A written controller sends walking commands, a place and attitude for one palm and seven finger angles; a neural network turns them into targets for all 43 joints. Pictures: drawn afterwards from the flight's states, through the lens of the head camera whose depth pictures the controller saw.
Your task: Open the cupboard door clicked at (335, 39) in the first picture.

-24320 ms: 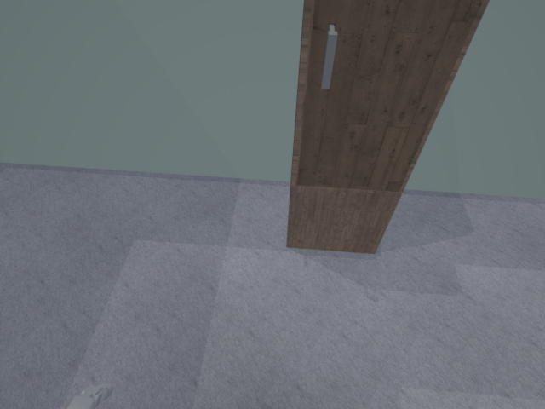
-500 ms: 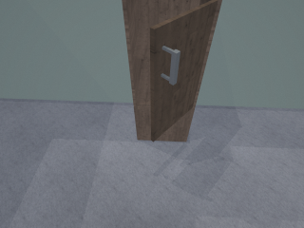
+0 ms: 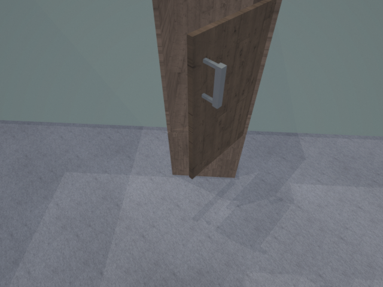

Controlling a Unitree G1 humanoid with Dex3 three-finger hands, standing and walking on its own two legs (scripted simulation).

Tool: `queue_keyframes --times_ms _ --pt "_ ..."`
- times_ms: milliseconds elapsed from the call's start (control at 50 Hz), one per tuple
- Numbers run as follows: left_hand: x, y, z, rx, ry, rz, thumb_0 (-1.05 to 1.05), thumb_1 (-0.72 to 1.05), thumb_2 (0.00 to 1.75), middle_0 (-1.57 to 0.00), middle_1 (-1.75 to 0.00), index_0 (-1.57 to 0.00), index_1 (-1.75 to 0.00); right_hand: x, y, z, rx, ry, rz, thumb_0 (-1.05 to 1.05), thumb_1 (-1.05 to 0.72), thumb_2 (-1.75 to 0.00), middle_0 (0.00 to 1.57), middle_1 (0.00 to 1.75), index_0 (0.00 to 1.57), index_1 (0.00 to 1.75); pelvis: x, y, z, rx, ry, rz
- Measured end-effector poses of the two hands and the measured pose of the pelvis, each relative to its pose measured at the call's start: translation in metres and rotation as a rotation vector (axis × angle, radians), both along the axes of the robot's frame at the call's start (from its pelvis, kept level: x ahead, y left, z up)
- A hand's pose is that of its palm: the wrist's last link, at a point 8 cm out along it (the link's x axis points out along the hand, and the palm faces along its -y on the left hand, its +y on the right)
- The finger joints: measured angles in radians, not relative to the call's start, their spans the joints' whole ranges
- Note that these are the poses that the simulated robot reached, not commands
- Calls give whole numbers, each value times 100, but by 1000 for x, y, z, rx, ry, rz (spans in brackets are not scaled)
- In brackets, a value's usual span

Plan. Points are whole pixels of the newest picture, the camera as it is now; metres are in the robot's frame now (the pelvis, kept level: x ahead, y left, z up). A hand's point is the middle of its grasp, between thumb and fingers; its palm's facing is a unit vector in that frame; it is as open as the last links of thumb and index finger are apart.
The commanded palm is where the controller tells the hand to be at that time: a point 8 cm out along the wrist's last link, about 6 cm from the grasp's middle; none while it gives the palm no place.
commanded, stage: look to check the result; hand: left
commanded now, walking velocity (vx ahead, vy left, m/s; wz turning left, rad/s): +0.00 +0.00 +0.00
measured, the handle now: (212, 83) +0.58 -0.02 +0.11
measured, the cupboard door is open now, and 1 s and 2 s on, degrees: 49 49 49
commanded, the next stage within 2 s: walk to a spot facing it in 0.20 s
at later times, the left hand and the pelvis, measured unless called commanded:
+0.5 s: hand out of the picture +0.01 +0.17 -0.18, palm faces +0.02 -0.98 -0.19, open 7.4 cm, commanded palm none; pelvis +0.00 +0.00 +0.00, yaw -2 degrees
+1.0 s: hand out of the picture +0.11 +0.15 -0.16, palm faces -0.22 -0.93 -0.30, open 7.4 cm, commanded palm none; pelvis +0.00 -0.04 +0.00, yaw -17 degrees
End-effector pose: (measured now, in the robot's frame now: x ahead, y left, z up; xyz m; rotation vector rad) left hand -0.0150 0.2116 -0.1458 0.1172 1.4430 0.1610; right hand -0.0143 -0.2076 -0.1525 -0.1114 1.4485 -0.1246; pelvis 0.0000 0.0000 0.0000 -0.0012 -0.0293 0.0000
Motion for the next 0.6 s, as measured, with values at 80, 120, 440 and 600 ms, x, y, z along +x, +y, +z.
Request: queue_keyframes --times_ms 80,120,440,600 --pt "2 -1 0 -1 0 1 0 90 90 -20 -30 -20 -30 1 -1 1 -2 2 0 0 -91 -90 20 30 20 30 2 -1 0 0 0 0" --pt "3 -1 0 -1 -3 0 0 90 90 -20 -30 -20 -30 2 -1 1 -3 2 0 0 -91 -90 20 30 20 30 3 -1 0 -1 1 0" --pt "17 4 -1 8 -14 -9 0 91 90 -20 -30 -20 -30 4 -3 0 -12 8 -19 0 -91 -90 20 30 20 30 6 -1 -1 -3 4 -19" --pt "35 18 -7 18 0 -66 0 90 90 -20 -30 -20 -30 1 -14 -2 -58 -21 -99 0 -91 -90 20 30 20 30 1 1 -8 -1 16 -89"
